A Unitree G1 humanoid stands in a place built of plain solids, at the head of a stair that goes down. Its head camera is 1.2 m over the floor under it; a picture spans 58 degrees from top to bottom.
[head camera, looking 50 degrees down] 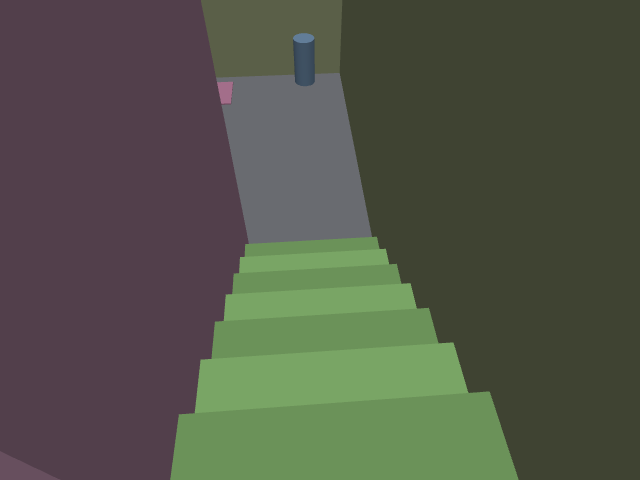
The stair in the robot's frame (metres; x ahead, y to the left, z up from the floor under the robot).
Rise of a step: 0.18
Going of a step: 0.27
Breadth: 0.99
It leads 4 degrees to the left of straight ahead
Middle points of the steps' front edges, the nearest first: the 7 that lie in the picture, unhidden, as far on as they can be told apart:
0.49 -0.05 -0.18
0.75 -0.03 -0.37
1.02 -0.01 -0.55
1.29 0.01 -0.74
1.55 0.02 -0.92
1.82 0.04 -1.11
2.09 0.06 -1.29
